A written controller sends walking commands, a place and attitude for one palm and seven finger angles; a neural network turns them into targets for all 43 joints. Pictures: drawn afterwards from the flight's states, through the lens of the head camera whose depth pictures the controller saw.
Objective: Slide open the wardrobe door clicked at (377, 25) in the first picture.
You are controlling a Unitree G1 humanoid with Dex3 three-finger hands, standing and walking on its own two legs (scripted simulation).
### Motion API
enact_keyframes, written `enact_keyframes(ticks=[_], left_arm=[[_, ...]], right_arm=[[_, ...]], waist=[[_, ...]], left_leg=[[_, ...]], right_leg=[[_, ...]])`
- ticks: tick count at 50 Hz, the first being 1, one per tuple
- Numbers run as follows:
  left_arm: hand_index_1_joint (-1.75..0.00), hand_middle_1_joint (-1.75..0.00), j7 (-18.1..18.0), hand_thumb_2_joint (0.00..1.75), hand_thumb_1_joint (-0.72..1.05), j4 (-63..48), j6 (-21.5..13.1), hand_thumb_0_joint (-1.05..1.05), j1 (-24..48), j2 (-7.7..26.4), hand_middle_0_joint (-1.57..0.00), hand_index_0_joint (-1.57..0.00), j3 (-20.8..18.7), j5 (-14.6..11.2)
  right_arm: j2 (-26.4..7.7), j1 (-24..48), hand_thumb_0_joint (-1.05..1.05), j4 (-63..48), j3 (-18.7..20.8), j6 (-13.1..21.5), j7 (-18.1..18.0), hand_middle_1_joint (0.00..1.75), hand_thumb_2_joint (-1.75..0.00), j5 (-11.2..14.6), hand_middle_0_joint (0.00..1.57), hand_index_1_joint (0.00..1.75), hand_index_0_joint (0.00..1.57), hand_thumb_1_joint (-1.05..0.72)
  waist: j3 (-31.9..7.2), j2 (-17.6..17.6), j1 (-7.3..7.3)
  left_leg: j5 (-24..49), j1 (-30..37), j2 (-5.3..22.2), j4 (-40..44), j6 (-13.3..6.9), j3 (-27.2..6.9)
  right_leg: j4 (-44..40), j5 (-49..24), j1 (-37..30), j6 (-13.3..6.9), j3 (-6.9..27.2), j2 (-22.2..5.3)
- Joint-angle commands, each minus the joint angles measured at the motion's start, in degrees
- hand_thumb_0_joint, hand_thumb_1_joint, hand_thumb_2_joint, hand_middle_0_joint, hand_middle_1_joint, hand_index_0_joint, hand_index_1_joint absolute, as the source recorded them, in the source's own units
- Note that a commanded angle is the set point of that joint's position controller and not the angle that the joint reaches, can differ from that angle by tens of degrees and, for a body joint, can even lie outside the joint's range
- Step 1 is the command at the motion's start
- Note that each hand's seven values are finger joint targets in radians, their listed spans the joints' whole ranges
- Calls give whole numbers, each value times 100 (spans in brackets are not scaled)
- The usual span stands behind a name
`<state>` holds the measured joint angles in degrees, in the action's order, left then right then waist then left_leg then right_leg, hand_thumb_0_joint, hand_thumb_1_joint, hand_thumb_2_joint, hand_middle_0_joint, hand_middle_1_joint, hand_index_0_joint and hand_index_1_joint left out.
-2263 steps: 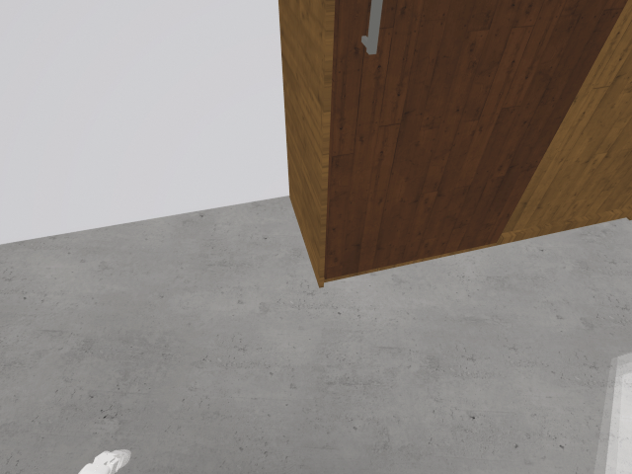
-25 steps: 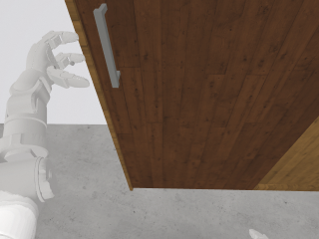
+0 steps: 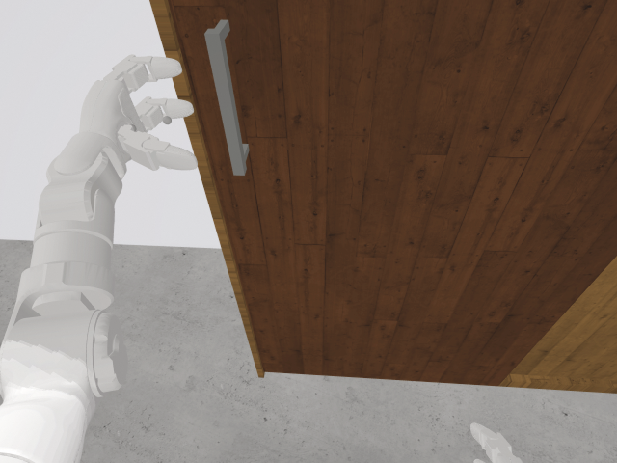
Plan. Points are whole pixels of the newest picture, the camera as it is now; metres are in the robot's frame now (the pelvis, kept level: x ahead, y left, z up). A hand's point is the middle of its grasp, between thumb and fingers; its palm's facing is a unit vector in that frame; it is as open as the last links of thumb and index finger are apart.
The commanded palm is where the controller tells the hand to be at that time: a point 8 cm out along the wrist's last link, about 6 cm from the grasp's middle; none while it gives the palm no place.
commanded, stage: move the hooked fingers beside the handle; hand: left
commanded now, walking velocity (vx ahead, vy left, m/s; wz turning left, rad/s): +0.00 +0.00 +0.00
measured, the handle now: (232, 104) +0.51 +0.13 +0.23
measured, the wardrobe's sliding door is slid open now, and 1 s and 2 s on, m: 0.00 0.00 0.00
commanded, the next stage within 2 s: feel for the door with the fingertips in 0.96 s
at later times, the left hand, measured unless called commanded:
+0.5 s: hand (175, 129) +0.45 +0.19 +0.23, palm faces +0.01 -1.00 -0.03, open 14.0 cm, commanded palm +0.42 +0.24 +0.24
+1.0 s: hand (178, 125) +0.44 +0.18 +0.24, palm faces -0.02 -1.00 +0.00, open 14.0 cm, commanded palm +0.42 +0.23 +0.23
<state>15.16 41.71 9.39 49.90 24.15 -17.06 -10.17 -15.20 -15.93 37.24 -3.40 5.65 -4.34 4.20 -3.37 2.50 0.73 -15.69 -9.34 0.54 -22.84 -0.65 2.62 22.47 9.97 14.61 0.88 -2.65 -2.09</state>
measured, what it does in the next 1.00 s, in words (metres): stands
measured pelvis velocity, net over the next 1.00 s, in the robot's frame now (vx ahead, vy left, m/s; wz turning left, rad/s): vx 0.00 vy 0.00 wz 0.00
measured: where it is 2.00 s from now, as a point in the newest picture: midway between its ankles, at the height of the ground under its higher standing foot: outside the picture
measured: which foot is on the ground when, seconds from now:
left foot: down 0.00-1.00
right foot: down 0.00-1.00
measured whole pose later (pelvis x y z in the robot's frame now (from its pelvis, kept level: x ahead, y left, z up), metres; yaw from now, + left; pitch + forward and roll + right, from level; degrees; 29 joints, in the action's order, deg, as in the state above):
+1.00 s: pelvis +0.00 +0.00 +0.00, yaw +0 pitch +2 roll +0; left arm 13.8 45.2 9.9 51.9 23.4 -16.1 -9.6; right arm -15.3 -15.2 37.6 -3.4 5.6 -4.6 4.1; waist -3.2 2.2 1.2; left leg -15.5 -10.1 0.5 -23.3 -0.6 2.4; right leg 22.8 9.8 15.3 0.8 -2.8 -2.2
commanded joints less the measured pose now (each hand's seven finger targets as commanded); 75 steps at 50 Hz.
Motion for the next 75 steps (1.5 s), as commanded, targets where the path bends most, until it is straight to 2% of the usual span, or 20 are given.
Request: enact_keyframes(ticks=[1,5,9,13,14,16,18,20,25,28,33,41,43,48,56,58,64,69,72,75], left_arm=[[-120,-120,24,30,-50,-312,88,0,2420,1233,-30,-30,-131,-8],[-120,-120,-24,30,-50,-1018,-215,0,3116,1502,-30,-30,-198,31],[-120,-120,6,30,-50,-1881,-715,0,3948,1305,-30,-30,48,-111],[-120,-120,-52,30,-50,-1161,-575,0,3654,1537,-30,-30,-249,-130],[-120,-120,-69,30,-50,-848,-470,0,3691,1292,-30,-30,-39,-90],[-120,-120,-132,30,-50,16,-226,0,3224,1314,-30,-30,-98,21],[-120,-120,-175,30,-50,486,-116,0,2768,1567,-30,-30,-313,131],[-120,-120,-159,30,-50,310,-218,0,2817,1740,-30,-30,-396,196],[-120,-120,21,30,-50,-1475,-941,0,3318,1769,-30,-30,-436,1],[-120,-120,112,30,-50,-1507,-886,0,3299,1773,-30,-30,-496,-141],[-120,-120,1,30,-50,-609,-256,0,3042,1458,-30,-30,-154,51],[-120,-120,21,30,-50,-1546,-548,0,3268,1360,-30,-30,-197,-165],[-120,-120,-2,30,-50,-1396,-532,0,3210,1191,-30,-30,-71,-184],[-120,-120,-237,30,-50,-591,-192,0,2820,1579,-30,-30,-380,84],[-120,-120,-99,30,-50,-1582,-582,0,3428,1069,-30,-30,28,-77],[-120,-120,-51,30,-50,-1579,-567,0,3413,784,-30,-30,220,-192],[-120,-120,-403,30,-50,-971,-120,0,2983,798,-30,-30,62,-30],[-120,-120,-619,30,-50,-1603,-248,0,3307,564,-30,-30,223,-4],[-120,-120,-693,30,-50,-1626,-353,0,3098,872,-30,-30,-138,-22],[-120,-120,-715,30,-50,-1381,-318,0,3408,865,-30,-30,0,102]], right_arm=[[-842,219,0,-633,295,157,-71,30,-90,65,20,30,20,-90],[-814,241,0,-760,318,163,-103,30,-90,45,20,30,20,-90],[-742,271,0,-753,293,328,-140,30,-90,25,20,30,20,-90],[-780,225,0,-567,267,375,-163,30,-90,25,20,30,20,-90],[-783,187,0,-502,244,375,-155,30,-90,21,20,30,20,-90],[-832,69,0,-396,256,322,-129,30,-90,22,20,30,20,-90],[-894,9,0,-447,274,227,-110,30,-90,18,20,30,20,-90],[-903,-38,0,-555,309,183,-97,30,-90,5,20,30,20,-90],[-819,83,0,-839,376,280,-68,30,-90,-9,20,30,20,-90],[-819,137,0,-760,364,307,-92,30,-90,23,20,30,20,-90],[-854,102,0,-565,324,291,-115,30,-90,64,20,30,20,-90],[-807,181,0,-707,349,353,-82,30,-90,12,20,30,20,-90],[-790,246,0,-683,323,342,-84,30,-90,29,20,30,20,-90],[-815,218,0,-609,298,205,-73,30,-90,27,20,30,20,-90],[-737,250,0,-758,330,281,-87,30,-90,3,20,30,20,-90],[-724,296,0,-716,310,297,-83,30,-90,18,20,30,20,-90],[-717,333,0,-576,284,227,-36,30,-90,17,20,30,20,-90],[-674,401,0,-663,302,208,-1,30,-90,-22,20,30,20,-90],[-686,385,0,-660,336,210,-17,30,-90,-54,20,30,20,-90],[-661,388,0,-605,284,181,-55,30,-90,-33,20,30,20,-90]], waist=[[-969,-454,77],[-1573,-321,108],[-2166,193,253],[-1875,204,148],[-1633,135,220],[-1109,-57,174],[-1022,-370,69],[-1347,-544,53],[-2480,-260,18],[-2129,-115,45],[-1125,250,142],[-2142,-273,102],[-1850,-220,113],[-1316,-211,-2],[-2189,-195,127],[-2058,-51,161],[-1360,-156,18],[-1812,-263,46],[-2004,-627,-45],[-1607,-395,52]], left_leg=[[1498,-150,1,225,-75,-149],[1594,136,-24,142,-119,-172],[1853,712,-20,26,-104,-237],[1715,475,-35,99,-70,-261],[1616,326,-45,138,-60,-257],[1312,-80,-34,236,-45,-253],[1265,-340,-28,265,-74,-207],[1420,-313,-22,227,-95,-167],[2278,485,12,50,-125,-133],[2136,462,17,82,-135,-123],[1374,45,-12,238,-85,-145],[2118,521,-8,65,-97,-182],[2020,444,1,96,-92,-194],[1628,-39,-21,204,-80,-173],[2275,660,21,26,-80,-212],[2231,671,18,29,-62,-220],[1709,82,-16,161,-48,-218],[1914,308,0,141,-57,-209],[1969,330,14,125,-96,-177],[1666,127,-10,181,-112,-128]], right_leg=[[-32,-1479,-686,-260,-24,127],[5,-1518,-893,-275,55,113],[17,-1659,-909,-275,78,158],[-3,-1500,-874,-296,33,163],[-19,-1441,-775,-288,1,155],[-66,-1146,-591,-285,-25,133],[-50,-1161,-702,-277,-3,96],[13,-1395,-906,-264,33,81],[151,-2221,-1422,-270,129,145],[68,-2104,-1277,-269,104,173],[-121,-1225,-640,-282,27,148],[65,-2001,-1119,-278,37,183],[53,-1855,-979,-278,16,181],[10,-1505,-879,-283,22,121],[115,-2045,-1063,-289,40,175],[99,-1970,-964,-291,15,179],[48,-1492,-794,-297,-26,143],[99,-1675,-1015,-289,-3,154],[100,-1786,-1222,-262,19,168],[44,-1616,-1069,-252,59,141]])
